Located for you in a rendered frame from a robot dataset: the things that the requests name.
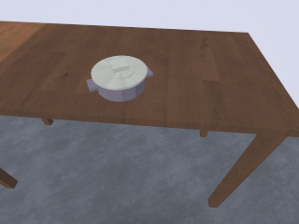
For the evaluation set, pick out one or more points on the knob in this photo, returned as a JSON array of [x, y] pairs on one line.
[[118, 65]]

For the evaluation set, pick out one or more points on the table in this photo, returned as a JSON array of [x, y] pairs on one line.
[[202, 80]]

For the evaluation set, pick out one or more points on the lid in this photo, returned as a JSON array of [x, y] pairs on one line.
[[104, 77]]

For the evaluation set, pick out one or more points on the pot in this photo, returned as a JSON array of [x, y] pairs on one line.
[[119, 95]]

